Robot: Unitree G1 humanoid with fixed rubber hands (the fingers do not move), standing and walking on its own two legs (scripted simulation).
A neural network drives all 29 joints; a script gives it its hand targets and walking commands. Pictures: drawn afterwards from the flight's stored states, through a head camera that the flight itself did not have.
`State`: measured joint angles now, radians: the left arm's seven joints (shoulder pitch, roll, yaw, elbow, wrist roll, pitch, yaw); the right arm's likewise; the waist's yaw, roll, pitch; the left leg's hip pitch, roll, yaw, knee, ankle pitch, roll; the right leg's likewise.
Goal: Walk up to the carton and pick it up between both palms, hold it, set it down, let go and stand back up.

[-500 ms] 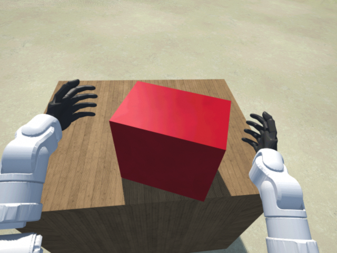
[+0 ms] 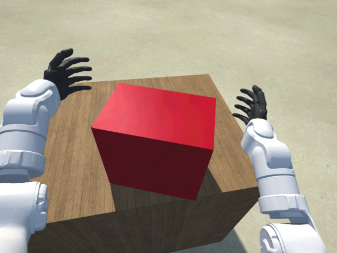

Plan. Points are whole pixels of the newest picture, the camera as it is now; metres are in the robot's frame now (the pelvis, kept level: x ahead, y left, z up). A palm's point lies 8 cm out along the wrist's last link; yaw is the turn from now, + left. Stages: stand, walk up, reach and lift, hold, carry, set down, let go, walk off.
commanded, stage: reach and lift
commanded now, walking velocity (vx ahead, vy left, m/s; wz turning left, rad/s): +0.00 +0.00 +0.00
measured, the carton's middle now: (158, 144) +0.41 -0.01 +0.03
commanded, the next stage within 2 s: none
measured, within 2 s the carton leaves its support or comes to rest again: neither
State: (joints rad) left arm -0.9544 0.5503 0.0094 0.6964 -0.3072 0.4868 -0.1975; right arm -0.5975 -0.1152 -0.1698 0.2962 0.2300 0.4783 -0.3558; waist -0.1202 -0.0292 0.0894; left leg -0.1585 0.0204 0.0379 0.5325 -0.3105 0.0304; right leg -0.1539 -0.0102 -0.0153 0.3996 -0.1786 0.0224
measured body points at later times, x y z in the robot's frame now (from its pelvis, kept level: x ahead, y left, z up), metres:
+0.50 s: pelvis -0.01 +0.00 +0.00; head +0.01 +0.02 +0.45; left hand +0.48 +0.18 +0.21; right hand +0.38 -0.24 +0.15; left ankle -0.01 +0.09 -0.74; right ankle +0.03 -0.15 -0.74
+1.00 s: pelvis +0.00 -0.01 +0.00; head +0.07 +0.02 +0.44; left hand +0.50 +0.17 +0.09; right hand +0.39 -0.25 +0.07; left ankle -0.01 +0.09 -0.74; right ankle +0.03 -0.15 -0.74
